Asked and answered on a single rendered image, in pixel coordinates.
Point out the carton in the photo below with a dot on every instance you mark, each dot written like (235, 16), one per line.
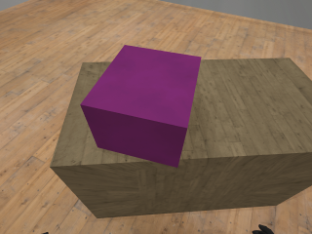
(141, 104)

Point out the robot right hand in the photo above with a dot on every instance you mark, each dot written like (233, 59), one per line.
(263, 230)

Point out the pedestal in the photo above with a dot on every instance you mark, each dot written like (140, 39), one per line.
(248, 144)

